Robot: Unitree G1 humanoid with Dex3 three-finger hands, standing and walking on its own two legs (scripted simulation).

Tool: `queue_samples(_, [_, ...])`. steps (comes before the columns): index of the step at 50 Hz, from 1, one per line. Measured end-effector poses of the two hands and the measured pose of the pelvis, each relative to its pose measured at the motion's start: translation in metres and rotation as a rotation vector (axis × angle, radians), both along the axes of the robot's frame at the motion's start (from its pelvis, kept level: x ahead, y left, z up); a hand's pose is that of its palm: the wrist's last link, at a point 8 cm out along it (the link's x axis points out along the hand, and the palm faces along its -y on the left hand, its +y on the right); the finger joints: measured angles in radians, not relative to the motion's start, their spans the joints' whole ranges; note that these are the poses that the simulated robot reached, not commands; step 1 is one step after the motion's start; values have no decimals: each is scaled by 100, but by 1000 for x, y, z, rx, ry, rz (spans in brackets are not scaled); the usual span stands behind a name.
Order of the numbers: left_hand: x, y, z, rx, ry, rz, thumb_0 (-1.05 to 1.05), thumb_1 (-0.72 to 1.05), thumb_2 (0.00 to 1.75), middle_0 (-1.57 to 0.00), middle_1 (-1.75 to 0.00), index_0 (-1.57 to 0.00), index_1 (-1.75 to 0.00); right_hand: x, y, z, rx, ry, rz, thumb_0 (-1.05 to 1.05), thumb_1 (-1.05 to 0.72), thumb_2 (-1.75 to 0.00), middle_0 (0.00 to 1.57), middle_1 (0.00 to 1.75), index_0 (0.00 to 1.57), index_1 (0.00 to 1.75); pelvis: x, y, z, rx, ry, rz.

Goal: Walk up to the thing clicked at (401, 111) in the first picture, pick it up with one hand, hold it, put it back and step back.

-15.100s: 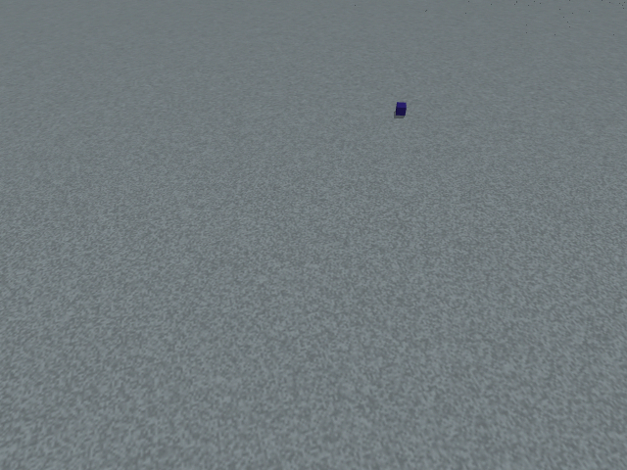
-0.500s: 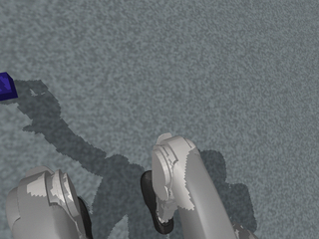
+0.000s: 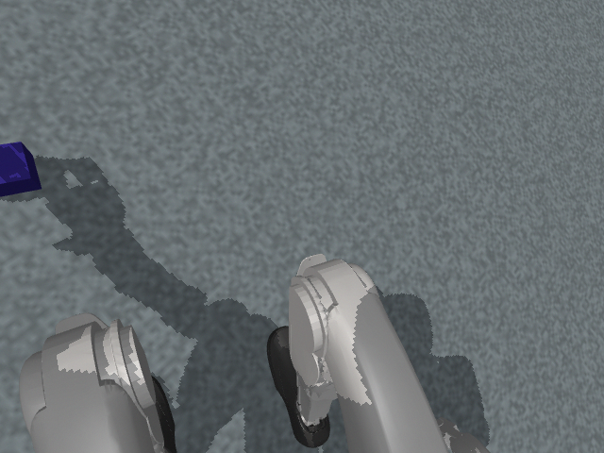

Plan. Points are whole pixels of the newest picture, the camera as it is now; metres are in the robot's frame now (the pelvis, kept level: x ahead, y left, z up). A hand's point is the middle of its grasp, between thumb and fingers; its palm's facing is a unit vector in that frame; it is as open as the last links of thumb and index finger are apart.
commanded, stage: rise first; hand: left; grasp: from above
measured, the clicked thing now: (5, 170) +0.53 +0.31 -0.30
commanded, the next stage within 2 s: none
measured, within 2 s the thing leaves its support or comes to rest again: neither
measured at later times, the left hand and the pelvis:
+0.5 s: hand out of the picture +0.48 +0.35 -0.17, palm faces -0.45 -0.09 -0.89, open 13.2 cm; pelvis +0.00 +0.00 +0.00, yaw +0 degrees
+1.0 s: hand out of the picture +0.48 +0.34 -0.17, palm faces -0.45 -0.09 -0.89, open 13.0 cm; pelvis +0.00 +0.00 +0.00, yaw +0 degrees
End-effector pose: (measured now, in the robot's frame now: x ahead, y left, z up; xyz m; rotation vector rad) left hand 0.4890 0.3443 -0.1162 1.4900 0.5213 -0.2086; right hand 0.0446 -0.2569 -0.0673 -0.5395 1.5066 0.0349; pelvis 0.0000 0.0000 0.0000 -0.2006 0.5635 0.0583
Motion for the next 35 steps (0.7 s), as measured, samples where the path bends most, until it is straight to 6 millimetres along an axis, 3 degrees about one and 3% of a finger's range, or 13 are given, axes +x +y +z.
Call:
queue_samples(17, [-4,4,4,17,34,23,0,-37,87,-22,-88,-23,-87,-8,0,-2,2,4,-17,0,-90,-89,21,30,20,30,-2,-1,0,6,0,0])
queue_samples(35, [0,2,7,18,-6,-3,0,-34,85,-26,-84,-26,-83,-2,2,2,-2,-2,-10,0,-90,-89,21,30,20,30,0,1,2,-1,11,6])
